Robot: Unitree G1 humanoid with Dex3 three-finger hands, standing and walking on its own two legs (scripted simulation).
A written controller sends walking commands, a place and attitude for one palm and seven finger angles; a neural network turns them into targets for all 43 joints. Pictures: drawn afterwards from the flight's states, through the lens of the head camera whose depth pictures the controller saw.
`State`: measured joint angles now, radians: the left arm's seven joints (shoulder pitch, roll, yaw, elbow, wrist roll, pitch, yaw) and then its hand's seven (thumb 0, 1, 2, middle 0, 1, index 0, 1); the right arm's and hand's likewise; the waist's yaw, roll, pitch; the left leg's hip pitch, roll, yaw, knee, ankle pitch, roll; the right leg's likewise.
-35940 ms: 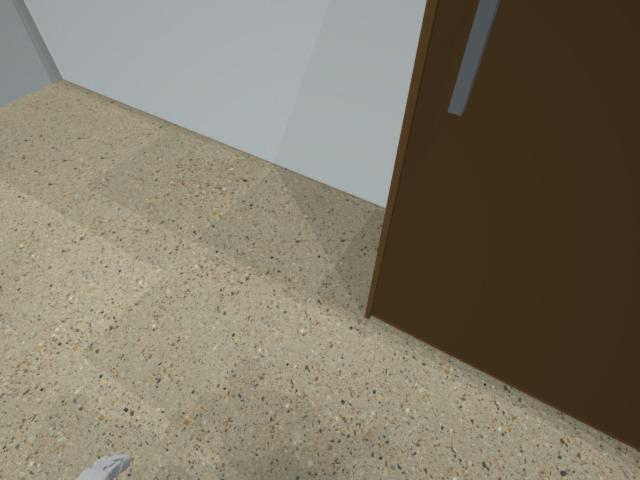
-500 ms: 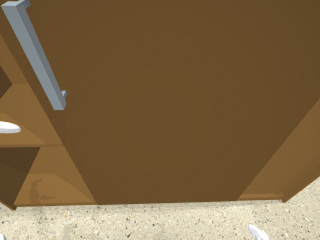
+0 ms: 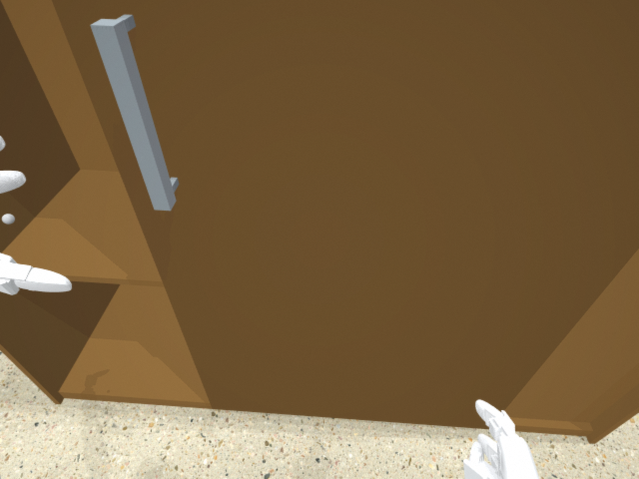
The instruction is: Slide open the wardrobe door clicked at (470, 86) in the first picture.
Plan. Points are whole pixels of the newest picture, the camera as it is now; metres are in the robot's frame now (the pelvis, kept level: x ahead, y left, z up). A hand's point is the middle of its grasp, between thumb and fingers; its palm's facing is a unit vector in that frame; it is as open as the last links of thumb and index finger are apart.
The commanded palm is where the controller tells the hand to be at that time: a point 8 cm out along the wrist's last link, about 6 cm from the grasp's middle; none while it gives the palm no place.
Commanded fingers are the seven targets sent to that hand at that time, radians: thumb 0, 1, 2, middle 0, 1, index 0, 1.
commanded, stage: draw the hand back to the body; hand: left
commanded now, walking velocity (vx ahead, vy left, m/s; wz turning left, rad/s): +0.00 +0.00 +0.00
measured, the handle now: (147, 121) +0.45 +0.30 +0.24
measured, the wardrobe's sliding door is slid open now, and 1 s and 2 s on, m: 0.49 0.49 0.49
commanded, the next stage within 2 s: step back with the hand held close in 1.54 s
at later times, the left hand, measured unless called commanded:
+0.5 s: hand (52, 279) +0.23 +0.30 +0.18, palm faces +0.22 -0.97 -0.12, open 14.5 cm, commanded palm +0.19 +0.34 +0.20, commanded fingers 0.00 -0.26 0.34 -0.24 -0.98 -0.24 -0.98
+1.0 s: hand (104, 277) +0.25 +0.27 +0.17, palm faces +0.43 -0.82 -0.36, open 10.4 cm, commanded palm +0.19 +0.31 +0.19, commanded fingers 0.00 0.65 0.78 -0.21 -0.45 -0.21 -0.45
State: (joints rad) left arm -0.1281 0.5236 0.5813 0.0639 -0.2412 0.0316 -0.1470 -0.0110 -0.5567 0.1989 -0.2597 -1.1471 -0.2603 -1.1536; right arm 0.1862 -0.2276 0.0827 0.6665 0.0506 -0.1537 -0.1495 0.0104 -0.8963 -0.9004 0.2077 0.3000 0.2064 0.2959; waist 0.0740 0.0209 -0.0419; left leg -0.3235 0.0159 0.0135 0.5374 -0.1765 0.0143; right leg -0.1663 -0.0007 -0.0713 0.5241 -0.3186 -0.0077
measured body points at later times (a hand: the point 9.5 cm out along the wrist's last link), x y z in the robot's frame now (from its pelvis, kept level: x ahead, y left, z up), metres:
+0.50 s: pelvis +0.00 +0.00 +0.00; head -0.05 -0.02 +0.45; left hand +0.21 +0.36 +0.19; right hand +0.20 -0.24 -0.05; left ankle +0.07 +0.11 -0.73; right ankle -0.02 -0.11 -0.73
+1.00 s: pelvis +0.04 +0.00 +0.01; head +0.01 -0.01 +0.46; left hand +0.22 +0.31 +0.19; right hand +0.21 -0.22 -0.08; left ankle +0.07 +0.11 -0.73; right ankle -0.02 -0.11 -0.73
